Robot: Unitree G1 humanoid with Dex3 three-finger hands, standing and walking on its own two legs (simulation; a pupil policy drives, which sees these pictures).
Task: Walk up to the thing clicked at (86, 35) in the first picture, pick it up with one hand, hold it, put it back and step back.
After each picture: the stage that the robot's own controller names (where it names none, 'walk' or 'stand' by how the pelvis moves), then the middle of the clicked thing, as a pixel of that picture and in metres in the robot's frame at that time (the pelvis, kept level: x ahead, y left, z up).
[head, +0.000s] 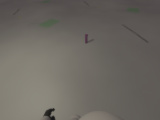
stand; (86, 38) +1.87 +0.20 -0.65
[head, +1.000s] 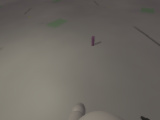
walk; (92, 41) +1.75 +0.16 -0.64
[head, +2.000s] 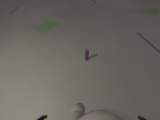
walk; (86, 55) +1.14 +0.19 -0.64
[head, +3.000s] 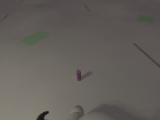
walk; (78, 75) +0.73 +0.23 -0.65
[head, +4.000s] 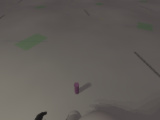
walk; (76, 88) +0.53 +0.20 -0.64
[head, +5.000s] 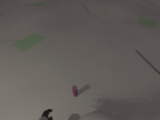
stand; (75, 91) +0.46 +0.21 -0.65
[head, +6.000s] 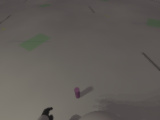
stand; (77, 93) +0.45 +0.19 -0.65
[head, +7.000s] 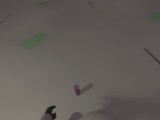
stand; (77, 90) +0.45 +0.21 -0.64
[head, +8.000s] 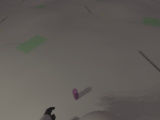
stand; (75, 94) +0.43 +0.22 -0.66
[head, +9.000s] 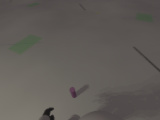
stand; (73, 92) +0.42 +0.25 -0.65
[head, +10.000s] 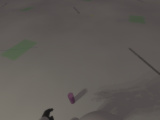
stand; (71, 98) +0.37 +0.26 -0.65
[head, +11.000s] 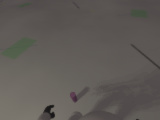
stand; (73, 97) +0.34 +0.24 -0.65
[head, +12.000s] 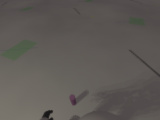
stand; (73, 100) +0.35 +0.23 -0.66
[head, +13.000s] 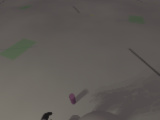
stand; (72, 99) +0.35 +0.23 -0.66
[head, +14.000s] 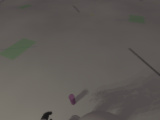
stand; (72, 99) +0.34 +0.23 -0.66
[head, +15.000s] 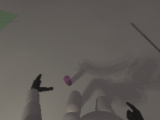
go down; (68, 81) +0.38 +0.24 -0.51
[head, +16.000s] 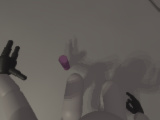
go down; (65, 63) +0.41 +0.28 -0.27
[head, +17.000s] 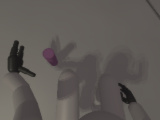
close in; (51, 58) +0.40 +0.31 -0.21
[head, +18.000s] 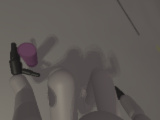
close; (30, 57) +0.37 +0.33 -0.15
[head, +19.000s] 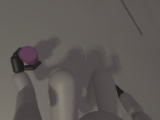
lift; (31, 58) +0.36 +0.33 -0.15
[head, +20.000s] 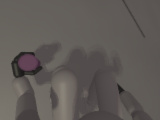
lift; (32, 63) +0.32 +0.33 -0.14
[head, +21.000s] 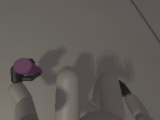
lift; (31, 69) +0.27 +0.37 -0.12
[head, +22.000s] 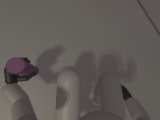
lift; (26, 69) +0.26 +0.39 -0.12
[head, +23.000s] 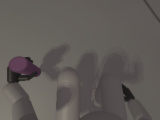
lift; (29, 69) +0.27 +0.39 -0.10
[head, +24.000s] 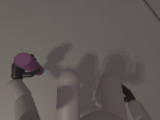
lift; (33, 66) +0.30 +0.38 -0.10
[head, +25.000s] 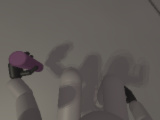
lift; (30, 64) +0.30 +0.40 -0.09
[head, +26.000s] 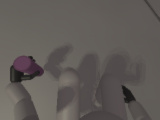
lift; (32, 68) +0.28 +0.38 -0.10
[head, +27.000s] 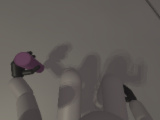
lift; (33, 64) +0.30 +0.39 -0.11
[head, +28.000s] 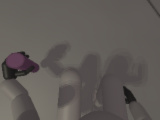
lift; (27, 65) +0.29 +0.42 -0.10
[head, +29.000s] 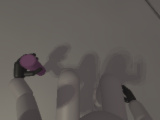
lift; (36, 67) +0.30 +0.38 -0.13
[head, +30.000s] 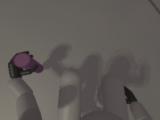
lift; (32, 65) +0.30 +0.40 -0.12
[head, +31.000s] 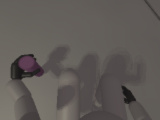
lift; (34, 68) +0.29 +0.38 -0.14
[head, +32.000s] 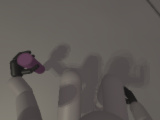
lift; (34, 65) +0.31 +0.40 -0.13
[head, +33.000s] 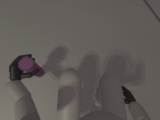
lift; (34, 69) +0.28 +0.39 -0.15
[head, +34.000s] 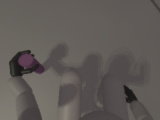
lift; (34, 65) +0.30 +0.40 -0.15
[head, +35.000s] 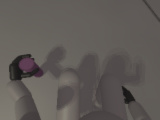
lift; (33, 69) +0.29 +0.39 -0.16
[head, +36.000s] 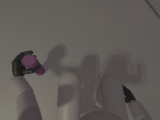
lift; (35, 66) +0.30 +0.39 -0.16
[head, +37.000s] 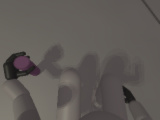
lift; (30, 68) +0.29 +0.41 -0.16
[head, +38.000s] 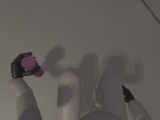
lift; (34, 68) +0.29 +0.39 -0.17
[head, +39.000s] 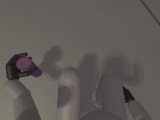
lift; (31, 69) +0.28 +0.40 -0.16
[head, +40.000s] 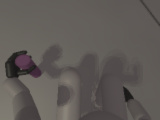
lift; (31, 68) +0.28 +0.41 -0.16
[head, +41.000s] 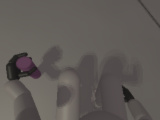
lift; (31, 69) +0.28 +0.40 -0.16
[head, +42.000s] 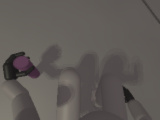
lift; (29, 69) +0.27 +0.41 -0.16
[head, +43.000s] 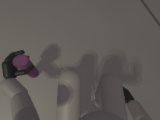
lift; (28, 68) +0.28 +0.42 -0.16
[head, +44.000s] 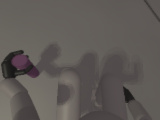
lift; (28, 68) +0.28 +0.42 -0.16
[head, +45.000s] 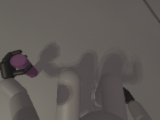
lift; (27, 68) +0.28 +0.42 -0.16
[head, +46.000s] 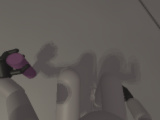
lift; (25, 68) +0.27 +0.43 -0.16
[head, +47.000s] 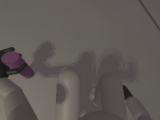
lift; (21, 67) +0.27 +0.44 -0.15
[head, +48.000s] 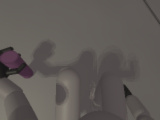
lift; (20, 67) +0.27 +0.44 -0.15
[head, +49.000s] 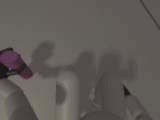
lift; (20, 67) +0.27 +0.44 -0.15
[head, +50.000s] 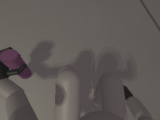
lift; (19, 67) +0.26 +0.44 -0.15
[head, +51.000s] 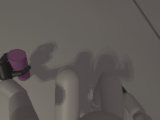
lift; (21, 67) +0.27 +0.43 -0.14
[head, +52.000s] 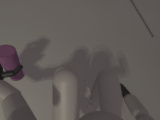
lift; (12, 66) +0.28 +0.43 -0.15
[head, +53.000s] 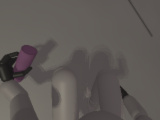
lift; (22, 65) +0.30 +0.40 -0.15
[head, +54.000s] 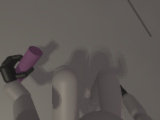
lift; (25, 65) +0.30 +0.38 -0.16
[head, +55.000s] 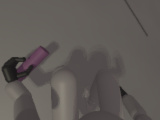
lift; (30, 64) +0.32 +0.35 -0.18
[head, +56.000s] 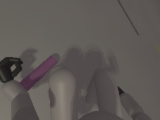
lift; (40, 71) +0.30 +0.27 -0.24
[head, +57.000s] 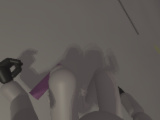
lift; (49, 79) +0.25 +0.20 -0.23
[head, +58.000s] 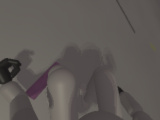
lift; (46, 78) +0.26 +0.21 -0.23
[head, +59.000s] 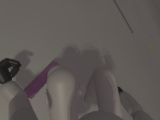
lift; (43, 77) +0.27 +0.22 -0.23
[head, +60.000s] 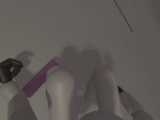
lift; (42, 76) +0.27 +0.23 -0.23
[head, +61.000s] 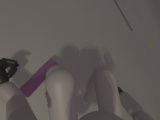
lift; (40, 76) +0.28 +0.24 -0.23
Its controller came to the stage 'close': yes
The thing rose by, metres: 0.10
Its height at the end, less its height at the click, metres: -0.09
